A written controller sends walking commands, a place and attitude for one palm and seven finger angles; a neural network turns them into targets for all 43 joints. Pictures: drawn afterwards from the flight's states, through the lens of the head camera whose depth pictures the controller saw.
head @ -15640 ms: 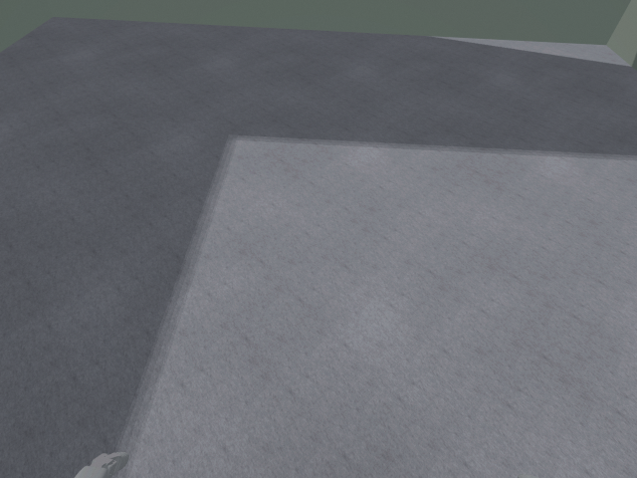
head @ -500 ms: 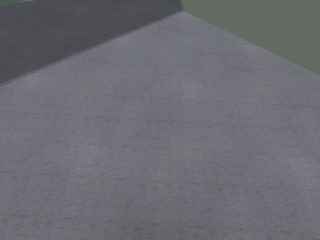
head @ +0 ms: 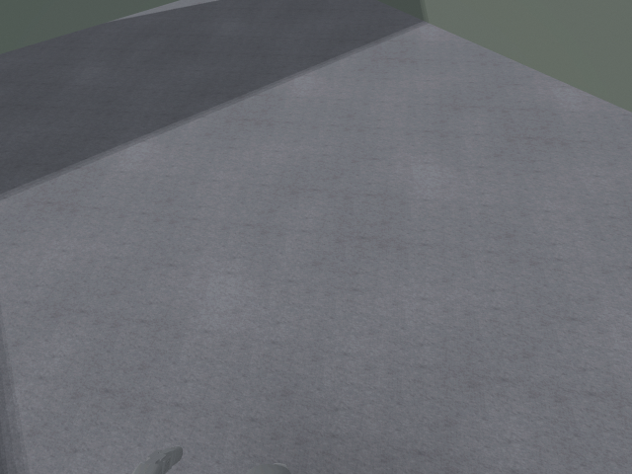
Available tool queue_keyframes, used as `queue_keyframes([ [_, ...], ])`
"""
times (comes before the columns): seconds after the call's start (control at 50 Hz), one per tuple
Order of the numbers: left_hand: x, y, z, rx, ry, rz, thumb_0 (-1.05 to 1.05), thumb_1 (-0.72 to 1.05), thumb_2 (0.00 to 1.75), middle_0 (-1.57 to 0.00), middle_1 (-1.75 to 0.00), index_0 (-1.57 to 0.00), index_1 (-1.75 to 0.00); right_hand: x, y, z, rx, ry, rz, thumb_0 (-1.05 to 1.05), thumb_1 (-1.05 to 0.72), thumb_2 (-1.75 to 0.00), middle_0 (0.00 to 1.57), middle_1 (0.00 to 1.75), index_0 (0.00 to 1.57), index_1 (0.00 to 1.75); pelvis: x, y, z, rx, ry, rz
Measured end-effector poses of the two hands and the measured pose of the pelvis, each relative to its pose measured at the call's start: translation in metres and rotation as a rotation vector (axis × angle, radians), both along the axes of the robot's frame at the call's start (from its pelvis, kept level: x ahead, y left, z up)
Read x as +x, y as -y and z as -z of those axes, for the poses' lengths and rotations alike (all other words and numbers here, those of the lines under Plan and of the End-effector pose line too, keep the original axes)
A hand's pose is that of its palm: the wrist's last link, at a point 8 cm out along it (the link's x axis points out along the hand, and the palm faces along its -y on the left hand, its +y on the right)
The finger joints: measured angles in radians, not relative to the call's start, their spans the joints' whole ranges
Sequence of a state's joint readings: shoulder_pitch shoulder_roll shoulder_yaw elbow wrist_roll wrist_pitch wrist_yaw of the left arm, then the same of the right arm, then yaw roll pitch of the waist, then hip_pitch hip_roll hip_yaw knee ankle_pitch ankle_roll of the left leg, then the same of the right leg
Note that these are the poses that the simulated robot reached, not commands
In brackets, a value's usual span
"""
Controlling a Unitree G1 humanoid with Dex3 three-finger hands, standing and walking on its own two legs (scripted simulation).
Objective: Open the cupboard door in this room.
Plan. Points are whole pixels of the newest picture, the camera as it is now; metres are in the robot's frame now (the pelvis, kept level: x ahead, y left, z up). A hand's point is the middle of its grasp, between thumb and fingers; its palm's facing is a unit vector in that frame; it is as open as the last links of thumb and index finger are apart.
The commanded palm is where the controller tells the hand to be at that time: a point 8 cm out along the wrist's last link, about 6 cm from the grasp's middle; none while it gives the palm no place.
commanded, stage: turn or walk to find it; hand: left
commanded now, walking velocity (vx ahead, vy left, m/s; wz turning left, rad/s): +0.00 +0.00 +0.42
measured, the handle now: out of the picture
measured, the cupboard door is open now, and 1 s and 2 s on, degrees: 0 0 0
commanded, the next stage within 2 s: stand and wait in 1.66 s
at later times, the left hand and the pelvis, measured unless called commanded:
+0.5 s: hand out of the picture -0.04 +0.25 -0.18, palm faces +0.27 -0.93 -0.25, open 7.4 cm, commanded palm none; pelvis -0.02 +0.03 +0.00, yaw +13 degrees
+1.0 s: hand out of the picture -0.02 +0.18 -0.13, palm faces +0.42 -0.86 -0.29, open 7.4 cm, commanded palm none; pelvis -0.02 -0.03 +0.01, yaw +25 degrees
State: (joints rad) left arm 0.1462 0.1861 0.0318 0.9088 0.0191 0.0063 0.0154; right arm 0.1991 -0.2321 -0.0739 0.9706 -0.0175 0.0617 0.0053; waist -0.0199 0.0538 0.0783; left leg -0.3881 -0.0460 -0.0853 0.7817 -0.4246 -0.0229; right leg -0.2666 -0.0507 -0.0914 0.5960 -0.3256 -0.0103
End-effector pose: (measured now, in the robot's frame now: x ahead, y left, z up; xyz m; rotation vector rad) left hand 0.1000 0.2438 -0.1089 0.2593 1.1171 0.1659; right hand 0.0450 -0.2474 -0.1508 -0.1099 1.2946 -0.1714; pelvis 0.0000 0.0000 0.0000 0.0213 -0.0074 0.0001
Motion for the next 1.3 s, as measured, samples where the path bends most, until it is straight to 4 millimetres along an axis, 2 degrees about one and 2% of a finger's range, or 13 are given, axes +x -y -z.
queue_keyframes([
  [0.12,-0.038,0.012,-0.006,-0.008,-0.045,-0.081,0.00,0.90,0.90,-0.20,-0.30,-0.20,-0.30,-0.005,0.015,-0.005,0.000,-0.052,-0.048,0.00,-0.91,-0.90,0.20,0.30,0.20,0.30,-0.003,0.008,-0.009,0.019,0.006,-0.064],
  [0.22,-0.068,0.012,0.000,-0.030,-0.085,-0.145,0.00,0.90,0.90,-0.20,-0.30,-0.21,-0.30,0.002,0.014,-0.010,-0.016,-0.077,-0.103,0.00,-0.91,-0.90,0.20,0.30,0.19,0.30,-0.004,0.007,-0.010,0.021,0.000,-0.111],
  [0.32,-0.104,-0.004,0.014,-0.054,-0.132,-0.222,0.00,0.91,0.90,-0.20,-0.30,-0.21,-0.30,0.031,-0.005,-0.016,-0.044,-0.046,-0.188,0.00,-0.91,-0.90,0.20,0.30,0.19,0.30,-0.009,-0.004,-0.006,0.012,-0.005,-0.158],
  [0.44,-0.149,-0.038,0.041,-0.078,-0.201,-0.321,0.00,0.91,0.90,-0.20,-0.30,-0.21,-0.30,0.072,-0.044,-0.023,-0.078,0.078,-0.290,0.00,-0.91,-0.90,0.20,0.30,0.19,0.30,-0.016,-0.027,0.006,-0.006,-0.001,-0.204],
  [0.52,-0.156,-0.050,0.034,-0.078,-0.219,-0.352,0.01,0.91,0.90,-0.20,-0.30,-0.20,-0.29,0.081,-0.062,-0.036,-0.078,0.116,-0.328,0.00,-0.91,-0.90,0.20,0.30,0.20,0.30,-0.018,-0.032,-0.003,-0.023,-0.001,-0.229],
  [0.66,-0.139,-0.054,0.016,-0.054,-0.126,-0.365,0.01,0.91,0.90,-0.20,-0.30,-0.20,-0.29,0.081,-0.070,-0.034,-0.041,0.109,-0.363,0.00,-0.90,-0.90,0.20,0.30,0.20,0.30,-0.021,-0.029,-0.010,-0.020,-0.004,-0.274],
  [0.72,-0.126,-0.048,0.010,-0.037,-0.087,-0.363,0.01,0.91,0.90,-0.20,-0.30,-0.20,-0.29,0.075,-0.063,-0.026,-0.023,0.089,-0.366,0.00,-0.90,-0.90,0.20,0.30,0.20,0.30,-0.022,-0.020,-0.008,-0.012,-0.003,-0.296],
  [0.8,-0.111,-0.031,0.004,-0.012,-0.027,-0.362,0.00,0.91,0.90,-0.20,-0.30,-0.20,-0.29,0.067,-0.043,-0.010,0.002,0.045,-0.369,0.00,-0.90,-0.90,0.20,0.30,0.20,0.30,-0.021,-0.002,-0.003,0.003,-0.006,-0.331],
  [0.88,-0.113,-0.006,-0.003,0.013,0.013,-0.373,0.00,0.91,0.90,-0.20,-0.30,-0.20,-0.29,0.066,-0.020,0.005,0.017,0.002,-0.378,0.00,-0.90,-0.90,0.20,0.30,0.20,0.30,-0.020,0.017,0.002,0.007,0.005,-0.379],
  [1.02,-0.153,0.032,-0.011,-0.009,-0.043,-0.474,0.00,0.90,0.90,-0.20,-0.30,-0.20,-0.30,0.073,0.003,-0.003,0.005,-0.043,-0.436,0.00,-0.91,-0.90,0.20,0.30,0.20,0.30,-0.019,0.033,-0.011,0.035,0.004,-0.448],
  [1.12,-0.185,0.048,-0.006,-0.032,-0.081,-0.555,0.00,0.91,0.90,-0.20,-0.30,-0.21,-0.30,0.079,0.006,-0.008,-0.022,-0.071,-0.494,0.00,-0.91,-0.90,0.20,0.30,0.19,0.30,-0.020,0.037,-0.012,0.032,0.000,-0.499],
  [1.2,-0.216,0.056,0.001,-0.056,-0.125,-0.612,0.00,0.91,0.90,-0.20,-0.30,-0.21,-0.30,0.091,-0.007,-0.011,-0.038,-0.066,-0.552,0.00,-0.91,-0.90,0.20,0.30,0.19,0.30,-0.026,0.035,-0.011,0.027,-0.002,-0.533],
  [1.3,-0.262,0.058,0.015,-0.095,-0.177,-0.688,0.00,0.91,0.90,-0.20,-0.30,-0.21,-0.30,0.112,-0.046,-0.018,-0.043,0.007,-0.644,0.00,-0.91,-0.90,0.20,0.30,0.19,0.30,-0.039,0.026,-0.007,0.009,-0.001,-0.579],
])
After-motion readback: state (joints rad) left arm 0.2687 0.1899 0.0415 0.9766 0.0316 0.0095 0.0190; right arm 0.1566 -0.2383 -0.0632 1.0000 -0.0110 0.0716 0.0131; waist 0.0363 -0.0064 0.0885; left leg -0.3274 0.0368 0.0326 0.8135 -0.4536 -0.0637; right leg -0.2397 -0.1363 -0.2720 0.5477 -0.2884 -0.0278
